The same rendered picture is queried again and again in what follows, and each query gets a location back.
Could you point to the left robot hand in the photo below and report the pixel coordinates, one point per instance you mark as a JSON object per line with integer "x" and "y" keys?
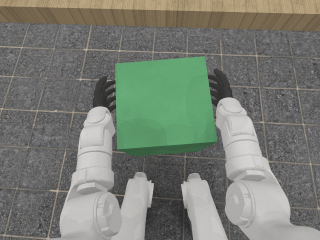
{"x": 100, "y": 95}

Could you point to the right robot forearm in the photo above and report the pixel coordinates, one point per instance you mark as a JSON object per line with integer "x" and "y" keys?
{"x": 241, "y": 145}

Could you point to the carton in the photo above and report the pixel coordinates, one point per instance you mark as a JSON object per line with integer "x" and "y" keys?
{"x": 163, "y": 107}

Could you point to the robot left upper arm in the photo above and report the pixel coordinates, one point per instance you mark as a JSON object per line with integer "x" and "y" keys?
{"x": 94, "y": 216}

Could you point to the right robot hand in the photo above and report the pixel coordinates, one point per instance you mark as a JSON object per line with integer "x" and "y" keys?
{"x": 222, "y": 87}

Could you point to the robot right upper arm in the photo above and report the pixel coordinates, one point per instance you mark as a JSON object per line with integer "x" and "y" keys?
{"x": 261, "y": 210}

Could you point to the left robot thigh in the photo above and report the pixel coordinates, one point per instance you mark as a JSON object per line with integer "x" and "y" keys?
{"x": 136, "y": 201}

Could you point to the robot left shin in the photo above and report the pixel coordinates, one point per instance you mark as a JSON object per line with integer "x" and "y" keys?
{"x": 138, "y": 174}

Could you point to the left robot forearm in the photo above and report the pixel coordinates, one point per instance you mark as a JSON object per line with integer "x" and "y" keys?
{"x": 94, "y": 158}

